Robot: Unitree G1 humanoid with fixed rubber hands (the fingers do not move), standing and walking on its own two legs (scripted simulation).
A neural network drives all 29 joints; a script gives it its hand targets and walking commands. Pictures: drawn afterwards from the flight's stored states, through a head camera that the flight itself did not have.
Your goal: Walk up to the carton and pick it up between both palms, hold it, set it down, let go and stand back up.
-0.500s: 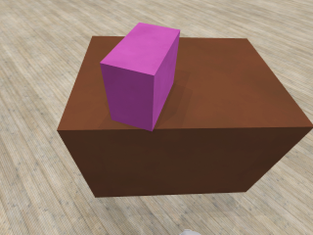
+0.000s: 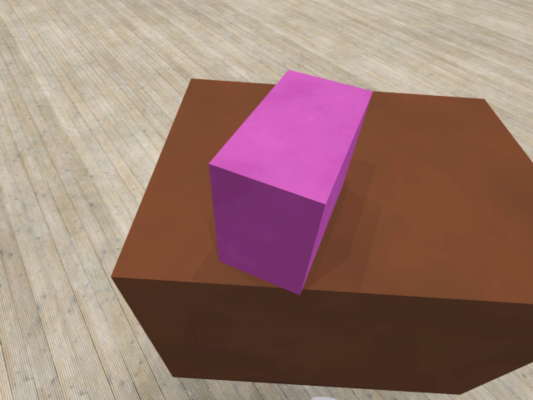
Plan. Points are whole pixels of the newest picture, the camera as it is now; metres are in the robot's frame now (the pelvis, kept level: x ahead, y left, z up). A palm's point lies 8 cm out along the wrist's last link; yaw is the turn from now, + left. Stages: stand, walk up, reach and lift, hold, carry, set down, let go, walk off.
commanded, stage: walk up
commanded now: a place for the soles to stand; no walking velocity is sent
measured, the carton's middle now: (294, 178) +0.48 -0.03 +0.06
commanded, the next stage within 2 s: none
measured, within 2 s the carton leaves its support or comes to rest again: neither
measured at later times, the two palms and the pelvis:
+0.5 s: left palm (96, 373) +0.19 +0.28 -0.12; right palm out of the picture +0.09 -0.33 -0.13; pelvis +0.05 -0.02 -0.02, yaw -2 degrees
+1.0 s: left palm out of the picture +0.12 +0.26 -0.12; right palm out of the picture +0.09 -0.37 -0.11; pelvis +0.02 -0.05 -0.01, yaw -1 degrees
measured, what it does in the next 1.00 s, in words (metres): steps on the spot: right foot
